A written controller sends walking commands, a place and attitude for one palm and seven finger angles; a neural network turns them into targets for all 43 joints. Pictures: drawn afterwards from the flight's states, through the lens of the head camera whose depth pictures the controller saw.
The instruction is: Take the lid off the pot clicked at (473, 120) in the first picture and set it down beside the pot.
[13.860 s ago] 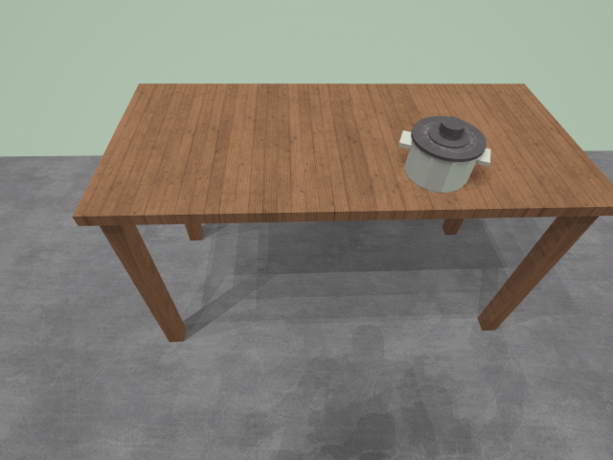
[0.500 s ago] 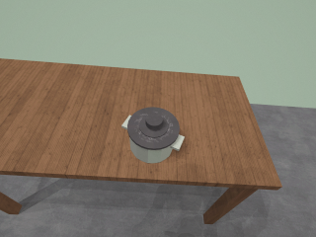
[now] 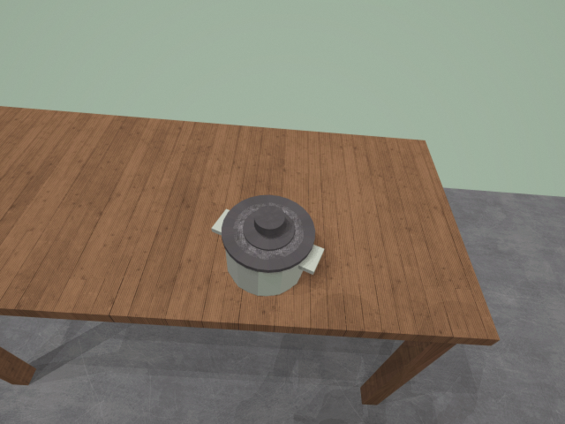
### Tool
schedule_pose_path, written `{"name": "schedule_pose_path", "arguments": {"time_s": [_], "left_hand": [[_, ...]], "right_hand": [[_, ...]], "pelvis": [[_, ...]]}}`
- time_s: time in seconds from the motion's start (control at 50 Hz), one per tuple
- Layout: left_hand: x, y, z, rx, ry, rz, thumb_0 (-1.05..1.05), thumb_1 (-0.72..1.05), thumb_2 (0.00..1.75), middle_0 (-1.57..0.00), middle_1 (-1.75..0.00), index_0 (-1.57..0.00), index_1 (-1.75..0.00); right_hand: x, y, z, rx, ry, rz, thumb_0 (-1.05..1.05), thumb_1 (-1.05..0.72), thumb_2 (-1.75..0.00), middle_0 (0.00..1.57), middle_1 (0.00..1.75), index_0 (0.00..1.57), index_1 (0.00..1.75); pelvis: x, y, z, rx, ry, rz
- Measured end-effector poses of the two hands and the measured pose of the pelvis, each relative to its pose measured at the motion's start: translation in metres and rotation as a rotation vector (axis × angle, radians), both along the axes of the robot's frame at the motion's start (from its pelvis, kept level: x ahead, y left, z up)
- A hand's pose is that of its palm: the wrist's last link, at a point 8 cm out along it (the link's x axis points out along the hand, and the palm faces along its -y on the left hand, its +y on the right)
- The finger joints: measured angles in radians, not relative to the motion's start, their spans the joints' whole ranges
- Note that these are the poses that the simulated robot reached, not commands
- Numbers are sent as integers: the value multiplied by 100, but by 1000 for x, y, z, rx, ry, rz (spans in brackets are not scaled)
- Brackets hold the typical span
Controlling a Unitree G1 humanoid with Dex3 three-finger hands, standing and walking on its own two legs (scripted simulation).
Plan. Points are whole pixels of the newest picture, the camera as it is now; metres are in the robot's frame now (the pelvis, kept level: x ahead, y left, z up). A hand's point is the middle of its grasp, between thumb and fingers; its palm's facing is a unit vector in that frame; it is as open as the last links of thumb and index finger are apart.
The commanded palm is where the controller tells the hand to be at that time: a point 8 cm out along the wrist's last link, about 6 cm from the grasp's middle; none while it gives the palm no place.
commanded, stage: look again from close up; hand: left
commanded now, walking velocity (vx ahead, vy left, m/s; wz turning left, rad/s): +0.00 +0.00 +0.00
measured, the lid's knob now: (269, 220) +0.42 +0.05 +0.03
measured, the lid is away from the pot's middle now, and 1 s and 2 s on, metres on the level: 0.00 0.00 0.00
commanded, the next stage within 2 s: shuffle to correct the standing spot in 0.58 s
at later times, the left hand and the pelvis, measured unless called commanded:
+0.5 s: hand out of the picture -0.04 +0.15 -0.18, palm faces +0.03 -0.99 -0.12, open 7.4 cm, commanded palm none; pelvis +0.00 +0.00 +0.00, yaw +0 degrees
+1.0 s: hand out of the picture -0.04 +0.15 -0.19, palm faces +0.02 -0.99 -0.14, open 7.4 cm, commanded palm none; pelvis +0.00 -0.01 +0.00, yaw +0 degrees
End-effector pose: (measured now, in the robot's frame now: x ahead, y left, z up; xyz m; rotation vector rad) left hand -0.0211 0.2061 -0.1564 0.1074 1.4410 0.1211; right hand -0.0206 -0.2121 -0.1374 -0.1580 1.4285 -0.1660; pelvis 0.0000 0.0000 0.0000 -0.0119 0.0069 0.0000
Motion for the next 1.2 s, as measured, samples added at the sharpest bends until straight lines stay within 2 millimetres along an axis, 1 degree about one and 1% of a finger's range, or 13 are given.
{"name": "schedule_pose_path", "arguments": {"time_s": [0.24, 0.42, 0.86, 1.02, 1.1, 1.2], "left_hand": [[-11, -8, 0, -17, 23, 10, 0, 91, 90, -20, -30, -20, -30], [-17, -9, 0, -22, 37, 16, 0, 91, 90, -20, -30, -20, -30], [-18, -8, -3, -31, 58, 20, 0, 91, 90, -19, -30, -20, -30], [-17, -9, -4, -6, 64, 9, 0, 91, 90, -19, -30, -20, -30], [-15, -12, -3, 12, 56, 3, 0, 91, 90, -19, -30, -20, -30], [-16, -24, 0, 22, 40, 1, 0, 91, 90, -19, -30, -20, -30]], "right_hand": [[-6, 3, 0, 9, 16, -5, 1, -91, -89, 20, 30, 20, 30], [-8, 6, 0, 12, 22, -6, 1, -91, -89, 20, 30, 20, 30], [-11, 13, 2, 4, 38, -29, 1, -92, -89, 20, 30, 20, 30], [-14, 3, -2, 2, 39, -55, 1, -92, -89, 20, 30, 20, 30], [-15, -9, -5, 3, 37, -61, 1, -92, -89, 20, 30, 20, 30], [-14, -30, -6, -3, 31, -62, 1, -92, -89, 20, 30, 20, 30]], "pelvis": [[-1, -1, 1, 0, 1, 2], [-1, 0, 1, -1, 3, 3], [0, 3, 1, 3, 12, 5], [-6, -7, -2, 19, 14, -5], [-9, -17, -3, 17, 16, -7], [-15, -31, -3, 7, 21, -6]]}}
